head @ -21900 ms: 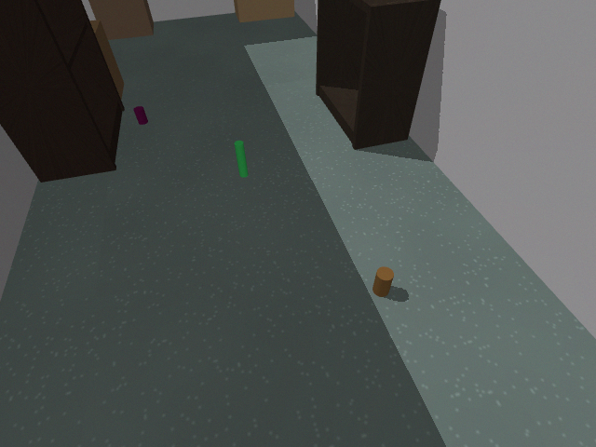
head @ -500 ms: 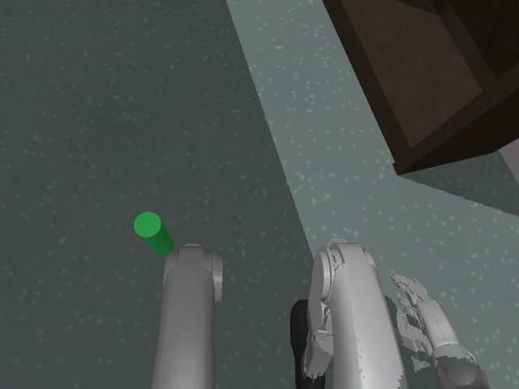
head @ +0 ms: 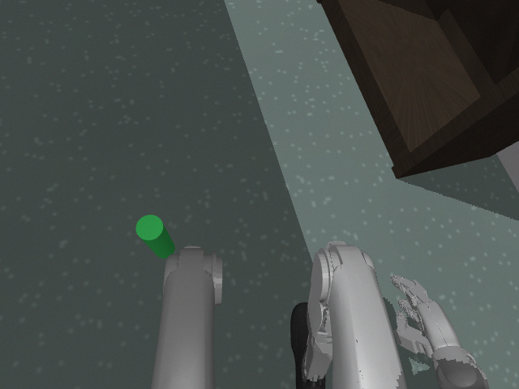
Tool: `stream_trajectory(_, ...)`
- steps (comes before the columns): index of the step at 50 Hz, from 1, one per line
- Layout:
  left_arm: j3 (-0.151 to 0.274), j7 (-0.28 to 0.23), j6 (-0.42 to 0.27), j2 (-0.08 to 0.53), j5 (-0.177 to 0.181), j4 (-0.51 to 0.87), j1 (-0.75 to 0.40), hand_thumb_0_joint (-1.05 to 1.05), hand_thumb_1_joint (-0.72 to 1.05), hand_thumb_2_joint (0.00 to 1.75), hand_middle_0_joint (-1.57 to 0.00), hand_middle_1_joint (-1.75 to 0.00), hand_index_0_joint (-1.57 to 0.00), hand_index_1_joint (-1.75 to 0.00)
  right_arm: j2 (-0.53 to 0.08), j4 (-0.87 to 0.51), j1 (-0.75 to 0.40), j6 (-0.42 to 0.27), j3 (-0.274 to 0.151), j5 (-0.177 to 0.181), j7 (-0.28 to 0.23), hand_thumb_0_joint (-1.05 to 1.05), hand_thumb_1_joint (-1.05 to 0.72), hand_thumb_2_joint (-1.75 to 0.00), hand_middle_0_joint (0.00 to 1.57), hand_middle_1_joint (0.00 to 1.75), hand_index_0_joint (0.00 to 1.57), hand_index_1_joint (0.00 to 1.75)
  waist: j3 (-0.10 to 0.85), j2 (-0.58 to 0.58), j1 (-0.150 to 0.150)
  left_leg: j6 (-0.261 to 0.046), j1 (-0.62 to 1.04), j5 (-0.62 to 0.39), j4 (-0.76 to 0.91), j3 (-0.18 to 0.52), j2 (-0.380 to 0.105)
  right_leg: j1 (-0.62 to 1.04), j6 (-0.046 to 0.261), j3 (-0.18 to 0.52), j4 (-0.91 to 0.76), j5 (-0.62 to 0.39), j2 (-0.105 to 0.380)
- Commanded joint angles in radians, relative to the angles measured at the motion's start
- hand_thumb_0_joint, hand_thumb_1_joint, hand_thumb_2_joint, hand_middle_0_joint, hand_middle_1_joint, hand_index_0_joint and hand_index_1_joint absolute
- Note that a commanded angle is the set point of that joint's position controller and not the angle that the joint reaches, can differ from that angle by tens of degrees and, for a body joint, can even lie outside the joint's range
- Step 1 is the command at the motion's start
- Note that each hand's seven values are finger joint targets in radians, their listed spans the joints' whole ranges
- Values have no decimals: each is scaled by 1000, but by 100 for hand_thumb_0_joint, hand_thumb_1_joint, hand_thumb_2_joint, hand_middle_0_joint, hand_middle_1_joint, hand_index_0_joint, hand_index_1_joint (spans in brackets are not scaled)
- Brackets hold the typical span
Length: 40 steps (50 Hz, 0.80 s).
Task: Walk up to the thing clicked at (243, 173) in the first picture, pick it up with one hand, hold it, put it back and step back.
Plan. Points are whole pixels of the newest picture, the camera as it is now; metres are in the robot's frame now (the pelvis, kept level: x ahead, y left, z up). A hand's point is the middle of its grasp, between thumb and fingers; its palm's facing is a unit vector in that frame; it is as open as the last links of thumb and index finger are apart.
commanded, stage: go down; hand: left
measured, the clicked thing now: (158, 239) +0.38 +0.21 -0.27
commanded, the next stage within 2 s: none
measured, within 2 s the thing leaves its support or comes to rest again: neither
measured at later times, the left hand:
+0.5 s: hand out of the picture +0.31 +0.39 +0.01, palm faces +0.05 -1.00 -0.04, open 17.1 cm
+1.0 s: hand out of the picture +0.31 +0.39 +0.00, palm faces +0.06 -1.00 -0.03, open 17.2 cm
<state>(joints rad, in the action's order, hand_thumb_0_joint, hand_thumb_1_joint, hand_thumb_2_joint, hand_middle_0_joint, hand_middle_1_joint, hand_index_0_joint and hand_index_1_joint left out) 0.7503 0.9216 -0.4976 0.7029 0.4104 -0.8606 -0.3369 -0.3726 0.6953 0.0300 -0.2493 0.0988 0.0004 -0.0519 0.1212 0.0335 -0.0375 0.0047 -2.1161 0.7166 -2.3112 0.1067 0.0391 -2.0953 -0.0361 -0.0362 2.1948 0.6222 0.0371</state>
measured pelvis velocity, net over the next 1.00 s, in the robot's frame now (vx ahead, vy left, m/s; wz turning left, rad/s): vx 0.00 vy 0.00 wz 0.00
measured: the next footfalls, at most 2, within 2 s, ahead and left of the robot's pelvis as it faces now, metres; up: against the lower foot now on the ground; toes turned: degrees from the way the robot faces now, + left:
none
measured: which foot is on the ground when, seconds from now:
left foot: down 0.00-1.00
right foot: down 0.00-1.00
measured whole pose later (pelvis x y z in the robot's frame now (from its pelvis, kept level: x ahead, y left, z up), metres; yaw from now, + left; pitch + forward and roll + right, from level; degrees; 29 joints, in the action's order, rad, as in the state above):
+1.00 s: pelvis +0.00 +0.00 -0.01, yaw +0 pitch +29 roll -7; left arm 0.77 0.94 -0.51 0.73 0.43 -0.93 -0.36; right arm -0.38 0.69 0.02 -0.25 0.11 -0.01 -0.05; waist 0.10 0.04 -0.04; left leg 0.01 -2.13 0.71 -2.33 0.11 0.04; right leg -2.11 -0.04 -0.04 2.21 0.61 0.03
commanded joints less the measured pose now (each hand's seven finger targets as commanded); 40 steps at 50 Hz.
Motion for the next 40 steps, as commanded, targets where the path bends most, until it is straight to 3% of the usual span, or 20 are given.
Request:
stream_trajectory(1,70,3,-46,327,44,97,-83,0,-48,9,-6,-6,-5,-7,-231,-79,36,-33,-87,8,-14,0,-88,-90,20,30,20,30,486,-185,32,-31,365,-108,355,-41,-6,257,75,-57,-173,-48,-32)
stream_trajectory(4,75,14,-54,344,47,119,-103,0,-49,9,-6,-6,-5,-7,-234,-83,41,-36,-89,7,-11,0,-88,-90,20,30,20,30,511,-198,36,-30,384,-97,358,-42,-9,275,74,-57,-179,-41,-33)
stream_trajectory(6,63,20,-61,324,53,139,-126,0,-48,9,-5,-7,-4,-7,-239,-86,44,-38,-93,6,-10,0,-87,-90,20,30,20,30,541,-190,24,-30,401,-103,352,-43,-9,282,72,-57,-181,-43,-33)
stream_trajectory(9,91,17,-72,386,51,169,-171,0,-48,10,-5,-7,-4,-7,-241,-81,44,-43,-93,4,-13,0,-87,-90,20,30,20,30,559,-200,31,-33,394,-78,347,-50,-9,297,70,-52,-185,-23,-33)
stream_trajectory(11,76,14,-72,361,43,134,-164,0,-46,11,-5,-8,-4,-8,-242,-74,48,-41,-93,-2,-15,0,-87,-90,20,30,20,30,555,-176,16,-34,379,-92,330,-52,-6,299,69,-50,-184,-34,-33)
stream_trajectory(15,106,1,-74,420,23,164,-155,0,-47,12,-5,-8,-4,-8,-234,-77,42,-37,-86,-6,-18,0,-87,-90,20,30,20,30,565,-204,55,-31,378,-91,345,-59,-6,312,70,-48,-180,-33,-33)
stream_trajectory(17,96,-1,-68,407,22,169,-137,0,-46,12,-5,-8,-4,-8,-242,-78,43,-35,-90,-5,-17,0,-87,-90,20,30,20,30,555,-232,50,-27,398,-87,361,-52,-7,288,74,-54,-169,-29,-34)
stream_trajectory(19,116,-3,-62,415,32,172,-128,0,-45,11,-5,-8,-4,-8,-238,-76,44,-32,-86,-2,-15,0,-88,-90,20,30,20,30,576,-241,64,-24,413,-95,366,-47,-8,292,76,-56,-164,-37,-36)
stream_trajectory(21,88,5,-55,362,43,126,-114,0,-45,12,-4,-8,-3,-8,-239,-79,37,-33,-86,2,-14,0,-87,-90,20,30,20,30,531,-212,39,-29,378,-75,359,-48,-7,270,74,-60,-170,-24,-36)
stream_trajectory(24,91,12,-55,373,49,119,-133,0,-47,10,-5,-7,-4,-7,-239,-83,36,-35,-83,7,-13,0,-88,-90,20,30,20,30,511,-211,34,-30,368,-69,362,-38,-9,250,75,-64,-164,-21,-37)
stream_trajectory(26,70,19,-55,357,42,102,-120,0,-49,10,-5,-7,-5,-7,-245,-83,35,-36,-85,5,-14,0,-87,-90,20,30,20,30,490,-217,24,-29,372,-58,365,-32,-13,243,74,-68,-161,-16,-36)
stream_trajectory(28,65,23,-62,348,44,125,-121,0,-47,9,-5,-7,-5,-7,-242,-83,33,-38,-85,6,-13,0,-87,-89,20,30,20,30,523,-221,27,-26,399,-88,359,-31,-11,240,76,-66,-156,-37,-36)
stream_trajectory(29,90,22,-66,379,47,137,-138,0,-47,10,-5,-7,-4,-7,-244,-79,45,-39,-86,4,-13,0,-87,-89,20,30,20,30,545,-219,34,-26,403,-113,346,-37,-9,270,75,-62,-160,-52,-33)
stream_trajectory(32,79,18,-71,365,46,149,-140,0,-48,9,-6,-7,-5,-7,-258,-78,47,-39,-92,3,-14,0,-88,-90,20,30,20,30,549,-237,24,-21,437,-103,362,-19,-13,233,77,-68,-141,-44,-34)
stream_trajectory(33,91,15,-72,390,42,157,-156,0,-46,10,-5,-8,-5,-8,-260,-76,45,-38,-93,3,-15,0,-87,-89,20,30,20,30,544,-248,32,-20,443,-92,369,-15,-17,225,77,-67,-141,-35,-34)
stream_trajectory(38,101,4,-66,400,43,185,-137,0,-50,10,-6,-8,-5,-8,-243,-80,45,-33,-87,2,-15,0,-87,-90,20,30,20,30,560,-257,54,-24,422,-80,370,-38,-11,265,75,-57,-158,-32,-35)
stream_trajectory(40,90,8,-61,386,45,140,-142,0,-50,10,-6,-8,-5,-8,-246,-78,41,-34,-85,5,-14,0,-87,-90,20,30,20,30,519,-231,34,-27,392,-54,368,-33,-12,245,74,-62,-158,-13,-37)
